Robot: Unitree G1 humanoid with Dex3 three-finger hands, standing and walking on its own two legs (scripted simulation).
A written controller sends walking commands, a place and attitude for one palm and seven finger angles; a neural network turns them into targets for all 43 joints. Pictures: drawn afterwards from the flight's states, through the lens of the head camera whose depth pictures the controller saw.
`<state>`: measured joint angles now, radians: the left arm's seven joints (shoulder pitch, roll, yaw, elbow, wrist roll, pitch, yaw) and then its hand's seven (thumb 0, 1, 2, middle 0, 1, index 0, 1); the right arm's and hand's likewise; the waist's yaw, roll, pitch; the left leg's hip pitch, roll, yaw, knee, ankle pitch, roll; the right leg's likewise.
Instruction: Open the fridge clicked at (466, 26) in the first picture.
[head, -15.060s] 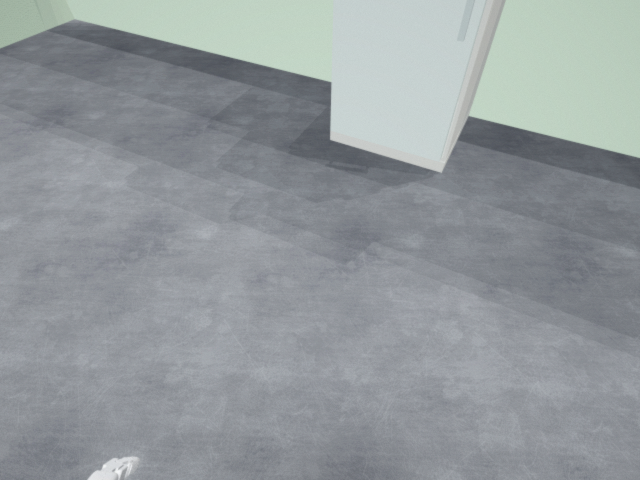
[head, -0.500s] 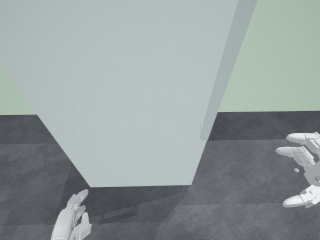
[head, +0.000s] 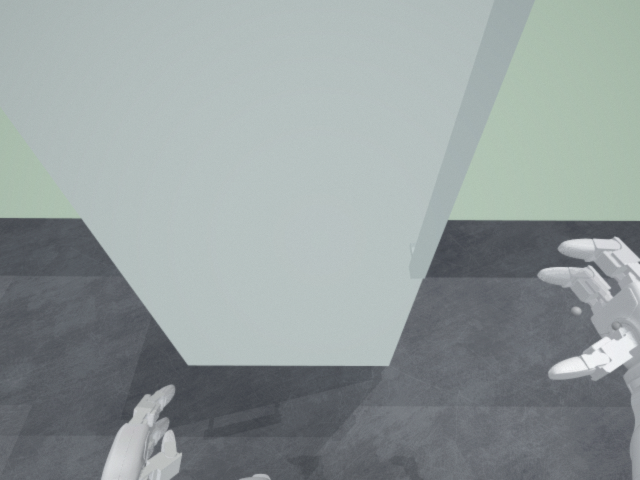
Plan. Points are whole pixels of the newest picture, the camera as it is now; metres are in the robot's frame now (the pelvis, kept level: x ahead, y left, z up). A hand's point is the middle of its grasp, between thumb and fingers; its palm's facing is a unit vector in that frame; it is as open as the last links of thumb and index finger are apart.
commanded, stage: move the hooked fingers beside the handle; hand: right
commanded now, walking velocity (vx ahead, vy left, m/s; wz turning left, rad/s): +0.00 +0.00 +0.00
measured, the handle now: (450, 157) +0.48 -0.13 +0.16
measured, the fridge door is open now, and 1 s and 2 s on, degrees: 0 0 0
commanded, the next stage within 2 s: feel for the door with the fingertips in 2.00 s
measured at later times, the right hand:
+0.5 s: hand (539, 274) +0.36 -0.23 +0.09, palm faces -0.04 +1.00 -0.01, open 14.0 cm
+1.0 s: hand (509, 245) +0.41 -0.21 +0.08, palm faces -0.05 +1.00 +0.01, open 14.0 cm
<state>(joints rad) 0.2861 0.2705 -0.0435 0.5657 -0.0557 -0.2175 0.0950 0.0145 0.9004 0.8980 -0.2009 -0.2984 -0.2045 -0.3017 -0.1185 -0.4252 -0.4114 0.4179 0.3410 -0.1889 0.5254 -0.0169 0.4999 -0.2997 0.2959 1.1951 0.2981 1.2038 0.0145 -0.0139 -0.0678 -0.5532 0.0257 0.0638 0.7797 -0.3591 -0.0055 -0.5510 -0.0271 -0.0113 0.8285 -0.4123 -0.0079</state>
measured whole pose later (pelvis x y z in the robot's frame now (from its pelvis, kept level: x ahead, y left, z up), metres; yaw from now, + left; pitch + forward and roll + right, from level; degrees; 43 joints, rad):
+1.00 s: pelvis +0.00 +0.01 +0.00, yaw +1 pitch +11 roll +1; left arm 0.31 0.26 -0.04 0.60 -0.05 -0.06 0.07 0.01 0.90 0.90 -0.20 -0.30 -0.20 -0.30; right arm -0.49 -0.42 -0.35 0.79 0.23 -0.26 0.41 -0.02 0.50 -0.30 0.30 1.20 0.30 1.20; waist 0.07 0.00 -0.07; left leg -0.64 0.02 0.06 0.80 -0.37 0.00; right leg -0.63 -0.03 -0.02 0.84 -0.42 0.00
